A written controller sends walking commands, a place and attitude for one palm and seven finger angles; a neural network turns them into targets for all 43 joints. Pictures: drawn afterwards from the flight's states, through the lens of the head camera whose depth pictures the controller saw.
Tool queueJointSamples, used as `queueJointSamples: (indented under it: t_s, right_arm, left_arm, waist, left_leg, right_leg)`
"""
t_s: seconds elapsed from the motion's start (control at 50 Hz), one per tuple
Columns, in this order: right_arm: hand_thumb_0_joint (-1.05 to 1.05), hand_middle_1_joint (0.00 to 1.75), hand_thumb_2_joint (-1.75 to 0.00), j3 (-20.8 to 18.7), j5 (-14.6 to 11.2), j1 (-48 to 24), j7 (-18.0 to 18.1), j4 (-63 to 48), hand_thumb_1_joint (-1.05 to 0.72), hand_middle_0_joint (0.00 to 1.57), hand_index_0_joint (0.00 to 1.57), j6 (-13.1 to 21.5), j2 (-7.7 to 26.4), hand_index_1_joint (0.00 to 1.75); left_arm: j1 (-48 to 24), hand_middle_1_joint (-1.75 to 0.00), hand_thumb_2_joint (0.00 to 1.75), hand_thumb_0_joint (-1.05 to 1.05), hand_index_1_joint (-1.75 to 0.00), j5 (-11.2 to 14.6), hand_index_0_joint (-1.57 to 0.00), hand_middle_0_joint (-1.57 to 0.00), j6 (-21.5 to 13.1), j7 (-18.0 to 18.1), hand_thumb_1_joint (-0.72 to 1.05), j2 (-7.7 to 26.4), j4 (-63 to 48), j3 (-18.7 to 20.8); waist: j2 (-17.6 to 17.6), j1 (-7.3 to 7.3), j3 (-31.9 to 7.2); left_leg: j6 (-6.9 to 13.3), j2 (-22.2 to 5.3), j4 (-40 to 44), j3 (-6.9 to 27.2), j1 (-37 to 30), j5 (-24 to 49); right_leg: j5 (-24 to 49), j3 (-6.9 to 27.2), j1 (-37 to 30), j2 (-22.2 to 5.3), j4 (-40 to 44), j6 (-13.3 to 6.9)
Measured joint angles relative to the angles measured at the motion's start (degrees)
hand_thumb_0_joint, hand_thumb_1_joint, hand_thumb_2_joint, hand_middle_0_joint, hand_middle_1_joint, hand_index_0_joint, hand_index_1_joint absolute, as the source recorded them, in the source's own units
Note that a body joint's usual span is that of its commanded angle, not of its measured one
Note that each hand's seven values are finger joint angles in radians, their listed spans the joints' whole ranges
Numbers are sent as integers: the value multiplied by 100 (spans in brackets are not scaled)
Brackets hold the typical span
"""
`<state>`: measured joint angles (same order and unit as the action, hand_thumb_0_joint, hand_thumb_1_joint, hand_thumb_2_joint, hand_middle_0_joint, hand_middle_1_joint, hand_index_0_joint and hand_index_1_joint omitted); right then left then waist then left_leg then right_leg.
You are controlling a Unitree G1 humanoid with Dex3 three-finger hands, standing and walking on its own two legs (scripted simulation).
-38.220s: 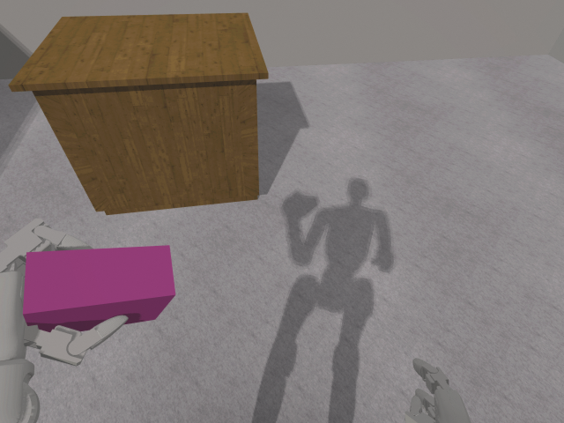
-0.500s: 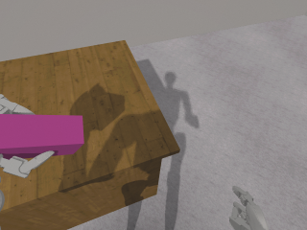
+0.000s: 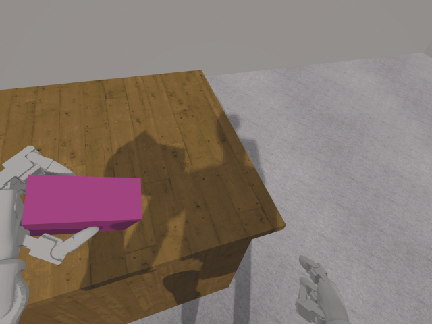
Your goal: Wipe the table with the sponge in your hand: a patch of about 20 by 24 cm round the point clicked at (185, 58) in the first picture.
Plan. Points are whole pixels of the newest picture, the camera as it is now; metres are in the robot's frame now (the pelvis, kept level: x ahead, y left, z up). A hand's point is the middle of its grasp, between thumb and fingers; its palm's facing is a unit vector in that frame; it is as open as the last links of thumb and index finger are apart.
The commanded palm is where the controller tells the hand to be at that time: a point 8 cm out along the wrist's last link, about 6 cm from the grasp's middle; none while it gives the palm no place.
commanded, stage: come to a stop and stand still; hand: left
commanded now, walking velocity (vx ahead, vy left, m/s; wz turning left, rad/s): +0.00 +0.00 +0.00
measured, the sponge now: (101, 207) +0.24 +0.20 +0.13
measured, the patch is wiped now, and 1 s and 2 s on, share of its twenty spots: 0.00 0.00 0.00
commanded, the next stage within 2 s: look again from close up in 0.20 s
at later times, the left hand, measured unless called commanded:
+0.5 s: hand (45, 210) +0.22 +0.26 +0.15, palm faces +0.36 -0.85 -0.37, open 10.0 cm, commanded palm +0.16 +0.29 +0.17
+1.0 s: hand (77, 206) +0.23 +0.22 +0.16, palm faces +0.35 -0.86 -0.36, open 10.0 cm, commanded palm +0.16 +0.25 +0.17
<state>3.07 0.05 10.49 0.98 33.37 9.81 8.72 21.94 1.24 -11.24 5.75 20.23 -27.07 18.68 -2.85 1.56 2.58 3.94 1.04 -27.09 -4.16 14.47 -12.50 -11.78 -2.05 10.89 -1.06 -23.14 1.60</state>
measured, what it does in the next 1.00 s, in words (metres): stands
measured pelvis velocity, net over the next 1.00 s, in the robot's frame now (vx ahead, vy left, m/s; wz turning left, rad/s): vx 0.00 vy -0.03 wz -0.02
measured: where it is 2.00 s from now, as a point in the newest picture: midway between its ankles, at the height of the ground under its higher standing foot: outside the picture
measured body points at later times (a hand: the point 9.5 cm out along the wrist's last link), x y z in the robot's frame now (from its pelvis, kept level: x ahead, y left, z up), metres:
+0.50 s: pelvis +0.00 +0.01 +0.00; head +0.02 +0.04 +0.45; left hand +0.19 +0.30 +0.17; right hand +0.17 -0.21 -0.07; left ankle +0.02 +0.07 -0.74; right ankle +0.01 -0.14 -0.74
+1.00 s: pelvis +0.00 -0.03 +0.00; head +0.02 -0.01 +0.45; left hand +0.20 +0.26 +0.18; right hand +0.17 -0.25 -0.07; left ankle +0.02 +0.07 -0.74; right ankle +0.01 -0.14 -0.74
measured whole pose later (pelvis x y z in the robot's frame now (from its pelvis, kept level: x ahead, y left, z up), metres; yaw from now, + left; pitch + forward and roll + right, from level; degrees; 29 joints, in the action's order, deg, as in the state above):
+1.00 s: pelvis +0.00 -0.03 +0.00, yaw -1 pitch +0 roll -1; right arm 0.9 -0.8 12.1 1.8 32.4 7.1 10.4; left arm 23.4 2.6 -10.3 5.6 21.1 -26.1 19.8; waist -1.7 0.9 1.7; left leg 1.9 -0.9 -25.7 -4.3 14.1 -11.6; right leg -11.3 -1.8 11.4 0.9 -22.7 -0.3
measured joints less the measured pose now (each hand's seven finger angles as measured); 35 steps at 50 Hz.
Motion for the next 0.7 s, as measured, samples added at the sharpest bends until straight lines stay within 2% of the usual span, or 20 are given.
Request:
queueJointSamples:
  t_s: [0.14,0.3,0.5,0.7]
  right_arm:
    - [1,30,-90,-42,-7,-32,26,-103,-90,20,21,-72,77,30]
    - [1,30,-90,-141,-32,77,62,-49,-90,20,20,-147,223,30]
    - [1,30,-90,-152,-56,201,101,7,-90,20,20,-186,207,30]
    - [1,30,-90,-177,-74,244,137,61,-90,20,20,-196,257,30]
  left_arm:
    - [139,-135,104,-1,-134,59,-75,-75,-13,-30,-50,221,-67,156]
    - [163,-135,104,-1,-135,44,-75,-75,-5,14,-50,114,-63,113]
    - [244,-135,104,-1,-135,37,-75,-75,-44,25,-50,118,42,104]
    - [319,-135,104,-1,-135,58,-75,-75,-22,19,-50,55,150,53]
  waist:
    - [-30,-11,29]
    - [24,21,59]
    - [122,-60,29]
    - [212,-71,-74]
  left_leg:
    - [58,47,21,-24,-15,-9]
    - [98,89,51,-39,-39,16]
    - [72,70,101,-33,-46,75]
    - [7,-3,122,-17,-58,91]
  right_leg:
    - [34,21,-43,-44,85,47]
    - [57,34,-62,-85,104,66]
    - [97,31,-54,-66,122,70]
    - [117,21,-65,9,155,9]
